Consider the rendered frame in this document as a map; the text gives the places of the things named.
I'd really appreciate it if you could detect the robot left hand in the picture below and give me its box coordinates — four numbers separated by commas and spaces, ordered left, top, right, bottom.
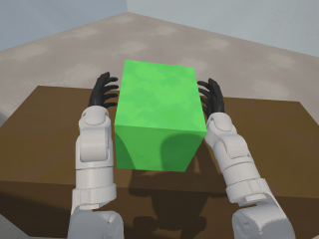
88, 72, 119, 109

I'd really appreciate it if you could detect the carton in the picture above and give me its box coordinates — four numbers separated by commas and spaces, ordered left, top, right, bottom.
114, 60, 207, 172

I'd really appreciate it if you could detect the right robot upper arm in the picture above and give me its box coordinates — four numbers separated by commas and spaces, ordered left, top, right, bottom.
231, 203, 295, 239

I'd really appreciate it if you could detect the robot right hand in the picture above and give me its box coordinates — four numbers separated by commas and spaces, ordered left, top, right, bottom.
197, 78, 225, 119

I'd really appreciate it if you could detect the left robot upper arm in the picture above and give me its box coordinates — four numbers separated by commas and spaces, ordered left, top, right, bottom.
68, 210, 125, 239

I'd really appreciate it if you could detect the pedestal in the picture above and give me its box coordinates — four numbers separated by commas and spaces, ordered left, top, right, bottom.
0, 86, 319, 239

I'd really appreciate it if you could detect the robot right forearm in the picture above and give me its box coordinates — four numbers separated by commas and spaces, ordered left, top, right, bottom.
204, 112, 296, 239

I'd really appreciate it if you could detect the robot left forearm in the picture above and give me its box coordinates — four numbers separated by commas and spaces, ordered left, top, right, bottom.
67, 106, 117, 239

